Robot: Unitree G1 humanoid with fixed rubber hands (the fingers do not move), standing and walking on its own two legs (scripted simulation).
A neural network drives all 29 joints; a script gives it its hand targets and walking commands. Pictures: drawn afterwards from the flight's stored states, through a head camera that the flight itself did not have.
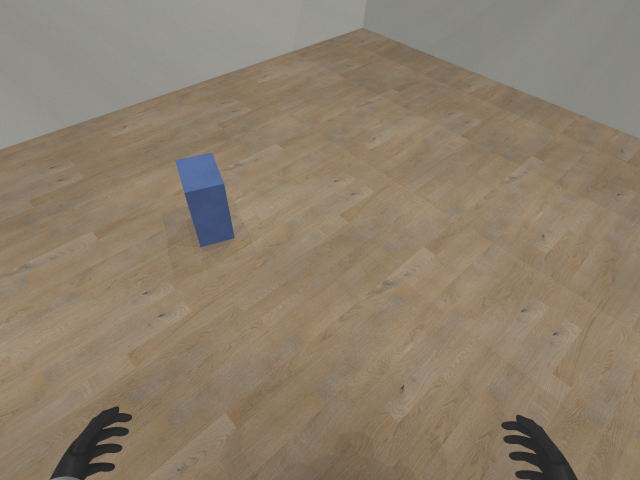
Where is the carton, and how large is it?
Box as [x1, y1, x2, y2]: [175, 153, 234, 246]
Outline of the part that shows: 211,153 175,160 200,246 234,237 224,185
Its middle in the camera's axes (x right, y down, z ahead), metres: -0.46 -0.15 +1.56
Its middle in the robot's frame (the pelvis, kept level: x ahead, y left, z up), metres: +1.22 +0.45 -0.60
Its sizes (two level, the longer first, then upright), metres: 0.207 0.144 0.298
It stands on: the floor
